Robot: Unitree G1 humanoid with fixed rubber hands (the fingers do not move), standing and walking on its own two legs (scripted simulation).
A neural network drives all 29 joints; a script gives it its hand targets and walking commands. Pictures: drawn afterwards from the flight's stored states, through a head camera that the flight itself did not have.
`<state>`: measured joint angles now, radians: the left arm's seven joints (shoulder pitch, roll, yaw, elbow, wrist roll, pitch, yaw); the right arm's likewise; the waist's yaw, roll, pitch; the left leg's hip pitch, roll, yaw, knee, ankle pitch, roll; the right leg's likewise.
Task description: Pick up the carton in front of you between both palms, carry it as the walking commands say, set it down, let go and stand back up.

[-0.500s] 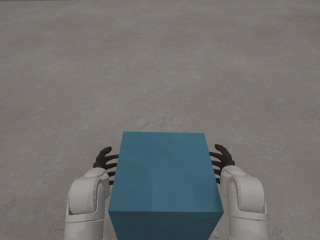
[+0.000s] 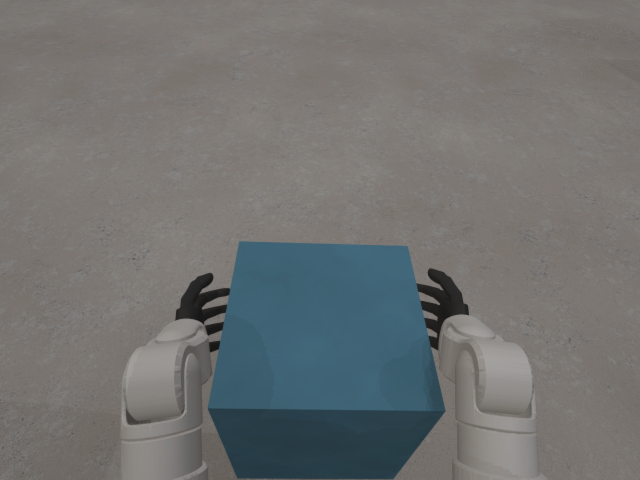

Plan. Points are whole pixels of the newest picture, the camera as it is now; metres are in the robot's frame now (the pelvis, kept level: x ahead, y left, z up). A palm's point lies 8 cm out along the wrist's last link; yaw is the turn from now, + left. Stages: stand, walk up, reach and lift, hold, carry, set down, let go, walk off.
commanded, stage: carry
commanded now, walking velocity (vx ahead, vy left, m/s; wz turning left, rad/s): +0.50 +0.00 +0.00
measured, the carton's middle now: (319, 365) +0.26 +0.00 +0.00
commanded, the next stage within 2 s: none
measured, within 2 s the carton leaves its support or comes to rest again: neither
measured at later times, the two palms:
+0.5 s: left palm (246, 183) +0.56 +0.12 +0.06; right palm (415, 177) +0.59 -0.18 +0.06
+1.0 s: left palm (237, 87) +0.90 +0.17 +0.07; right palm (367, 86) +0.89 -0.13 +0.08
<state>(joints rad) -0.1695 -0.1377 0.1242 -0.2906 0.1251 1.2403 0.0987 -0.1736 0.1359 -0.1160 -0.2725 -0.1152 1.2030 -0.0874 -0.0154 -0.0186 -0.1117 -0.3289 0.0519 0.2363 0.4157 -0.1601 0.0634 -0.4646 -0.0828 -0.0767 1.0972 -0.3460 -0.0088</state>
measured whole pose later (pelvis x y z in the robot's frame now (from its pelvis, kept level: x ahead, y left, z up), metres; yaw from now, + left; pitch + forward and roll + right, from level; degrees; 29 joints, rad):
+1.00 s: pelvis +0.63 +0.03 +0.01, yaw +0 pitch +4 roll -1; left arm -0.16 -0.13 0.10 -0.33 0.13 1.23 0.09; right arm -0.16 0.13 -0.11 -0.32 -0.11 1.19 -0.09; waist -0.02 -0.01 -0.05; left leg -0.27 0.04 0.24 0.35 -0.16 0.07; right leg -0.52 -0.10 -0.08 1.06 -0.27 -0.01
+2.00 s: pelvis +0.93 +0.02 -0.01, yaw +3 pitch +3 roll +0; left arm -0.14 -0.13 0.10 -0.14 0.17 1.08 0.07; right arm -0.15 0.13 -0.11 -0.14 -0.17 1.06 -0.05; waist 0.00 0.01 -0.12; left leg -0.17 0.05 0.15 0.52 -0.41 0.00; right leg -0.31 -0.07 -0.19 0.57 -0.30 -0.01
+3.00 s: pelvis +0.87 +0.03 -0.01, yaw +3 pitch +1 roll +0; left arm -0.22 -0.14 0.17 0.18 0.24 0.75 0.03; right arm -0.23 0.15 -0.19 0.18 -0.25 0.73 -0.02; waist 0.00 0.00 -0.09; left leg -0.22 0.04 0.17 0.52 -0.33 0.03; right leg -0.34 -0.09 -0.18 0.50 -0.18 0.00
